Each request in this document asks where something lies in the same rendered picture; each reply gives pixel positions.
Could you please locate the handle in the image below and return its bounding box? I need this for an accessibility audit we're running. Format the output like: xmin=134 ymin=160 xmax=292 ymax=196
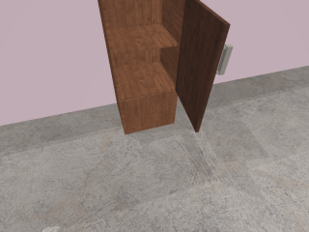
xmin=216 ymin=43 xmax=233 ymax=75

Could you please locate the cupboard door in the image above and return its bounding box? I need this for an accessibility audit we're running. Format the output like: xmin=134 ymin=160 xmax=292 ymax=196
xmin=175 ymin=0 xmax=231 ymax=132

